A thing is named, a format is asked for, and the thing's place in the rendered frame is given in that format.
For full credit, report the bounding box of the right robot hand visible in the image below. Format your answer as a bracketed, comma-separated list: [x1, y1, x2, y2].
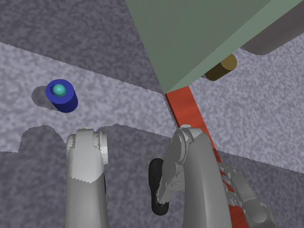
[217, 162, 257, 208]

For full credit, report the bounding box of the right robot foot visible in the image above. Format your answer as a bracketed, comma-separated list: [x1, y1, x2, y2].
[149, 158, 169, 216]

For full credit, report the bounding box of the right robot arm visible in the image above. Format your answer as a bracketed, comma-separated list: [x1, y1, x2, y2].
[242, 199, 278, 228]

